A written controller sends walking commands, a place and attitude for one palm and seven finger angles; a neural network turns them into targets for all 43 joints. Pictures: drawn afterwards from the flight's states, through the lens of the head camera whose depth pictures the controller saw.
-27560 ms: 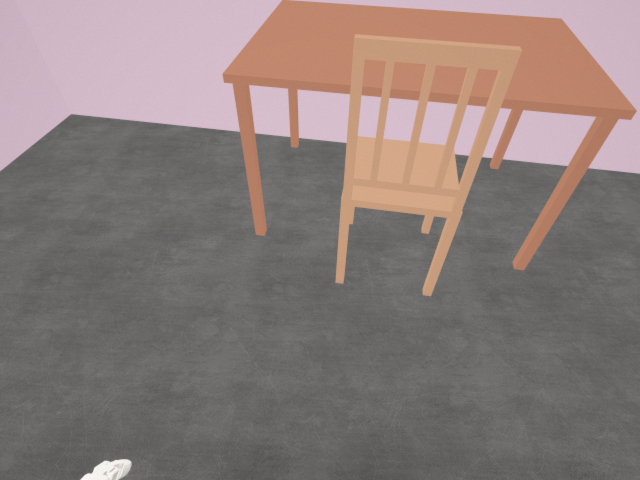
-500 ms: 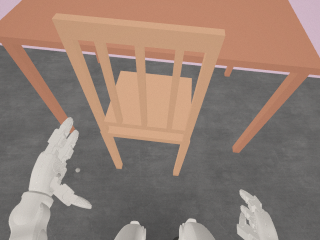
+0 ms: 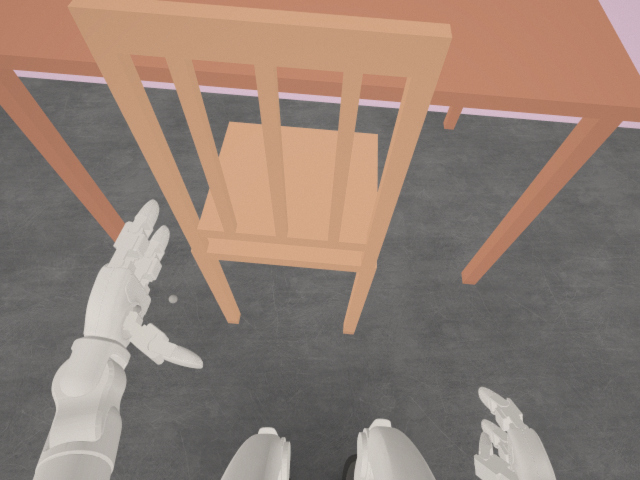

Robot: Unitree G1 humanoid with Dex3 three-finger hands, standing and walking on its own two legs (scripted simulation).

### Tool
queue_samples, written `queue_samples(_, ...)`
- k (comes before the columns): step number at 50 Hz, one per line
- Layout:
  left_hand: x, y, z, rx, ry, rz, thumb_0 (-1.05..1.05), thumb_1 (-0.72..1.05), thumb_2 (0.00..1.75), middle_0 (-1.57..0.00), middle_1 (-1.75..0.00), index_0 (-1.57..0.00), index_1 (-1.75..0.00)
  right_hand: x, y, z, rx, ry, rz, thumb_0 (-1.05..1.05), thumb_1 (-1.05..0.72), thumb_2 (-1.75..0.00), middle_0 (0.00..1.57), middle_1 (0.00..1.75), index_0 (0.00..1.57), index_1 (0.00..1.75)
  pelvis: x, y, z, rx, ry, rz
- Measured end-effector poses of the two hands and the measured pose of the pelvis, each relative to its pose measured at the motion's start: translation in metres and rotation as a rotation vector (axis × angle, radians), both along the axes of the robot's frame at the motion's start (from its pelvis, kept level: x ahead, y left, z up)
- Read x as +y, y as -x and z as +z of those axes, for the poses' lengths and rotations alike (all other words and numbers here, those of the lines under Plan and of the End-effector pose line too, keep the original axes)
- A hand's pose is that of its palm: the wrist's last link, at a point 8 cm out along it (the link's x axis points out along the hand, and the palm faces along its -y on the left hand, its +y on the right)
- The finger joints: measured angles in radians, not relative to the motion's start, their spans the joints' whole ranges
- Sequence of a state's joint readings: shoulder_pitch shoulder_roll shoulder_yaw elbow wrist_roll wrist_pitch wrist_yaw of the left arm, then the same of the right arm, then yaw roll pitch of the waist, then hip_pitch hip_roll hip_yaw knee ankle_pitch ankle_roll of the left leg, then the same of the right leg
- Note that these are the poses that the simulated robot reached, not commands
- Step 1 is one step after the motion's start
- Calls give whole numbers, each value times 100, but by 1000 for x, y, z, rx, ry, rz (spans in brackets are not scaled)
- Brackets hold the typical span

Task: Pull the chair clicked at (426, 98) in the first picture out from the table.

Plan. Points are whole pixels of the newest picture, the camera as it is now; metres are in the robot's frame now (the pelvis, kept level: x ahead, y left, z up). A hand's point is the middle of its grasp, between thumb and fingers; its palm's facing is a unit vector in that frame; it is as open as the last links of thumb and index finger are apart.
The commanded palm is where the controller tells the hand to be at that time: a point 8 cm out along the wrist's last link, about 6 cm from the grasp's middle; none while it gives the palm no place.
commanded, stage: aim the fingers beside a spindle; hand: left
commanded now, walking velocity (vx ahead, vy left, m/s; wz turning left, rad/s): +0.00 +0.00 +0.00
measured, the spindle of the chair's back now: (275, 168) +0.53 +0.08 +0.02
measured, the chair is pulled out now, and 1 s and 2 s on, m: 0.00 0.00 0.00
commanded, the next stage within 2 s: none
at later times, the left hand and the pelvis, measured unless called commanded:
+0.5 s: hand (197, 273) +0.36 +0.17 +0.01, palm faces -0.09 -1.00 -0.04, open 16.9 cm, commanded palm +0.35 +0.22 +0.01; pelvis +0.00 +0.01 -0.01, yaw +0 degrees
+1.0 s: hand (201, 261) +0.39 +0.17 +0.00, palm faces -0.05 -1.00 -0.06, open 16.9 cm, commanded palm +0.37 +0.22 +0.00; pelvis +0.00 +0.00 -0.02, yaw -1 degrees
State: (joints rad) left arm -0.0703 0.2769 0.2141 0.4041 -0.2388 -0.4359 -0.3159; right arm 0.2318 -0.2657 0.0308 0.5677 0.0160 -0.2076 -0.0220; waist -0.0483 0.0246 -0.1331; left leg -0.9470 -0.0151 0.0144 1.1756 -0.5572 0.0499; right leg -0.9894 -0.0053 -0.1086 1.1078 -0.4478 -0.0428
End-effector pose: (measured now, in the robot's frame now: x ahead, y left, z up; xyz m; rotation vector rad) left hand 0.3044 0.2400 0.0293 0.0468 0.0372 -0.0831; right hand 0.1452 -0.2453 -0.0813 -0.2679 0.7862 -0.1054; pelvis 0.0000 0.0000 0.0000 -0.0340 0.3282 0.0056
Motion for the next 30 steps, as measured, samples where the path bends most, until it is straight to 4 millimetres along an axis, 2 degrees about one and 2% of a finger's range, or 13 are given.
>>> queue_samples(7, -2, -12, 2, -14, 5, -4, -1, -50, 30, -6, -8, -6, -8, 3, 5, -5, 32, -11, -11, 1, -90, -90, 20, 30, 20, 30, 3, -2, -1, 13, 0, -6)
queue_samples(13, -1, -22, -10, 8, 13, 7, -1, -50, 30, -6, -8, -6, -8, 3, 9, -10, 65, -2, -13, 1, -90, -90, 20, 30, 20, 30, 5, -1, -5, 26, 2, -5)
queue_samples(21, -15, -32, -9, -32, 14, -20, -1, -50, 30, -6, -8, -6, -8, 3, 16, -18, 99, 0, -23, 1, -90, -90, 20, 30, 20, 30, 8, 0, -8, 38, 5, -4)
queue_samples(30, -19, -55, -27, -2, -1, -1, -1, -50, 30, -6, -8, -6, -8, 1, 28, -31, 153, -1, -35, 1, -90, -90, 20, 30, 20, 30, 7, 5, -17, 60, 3, -6)
